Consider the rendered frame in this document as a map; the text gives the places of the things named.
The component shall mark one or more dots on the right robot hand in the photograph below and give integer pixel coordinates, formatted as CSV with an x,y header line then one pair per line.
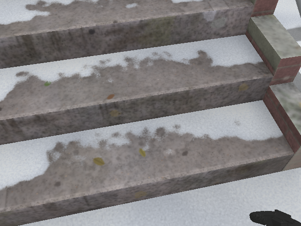
x,y
273,218

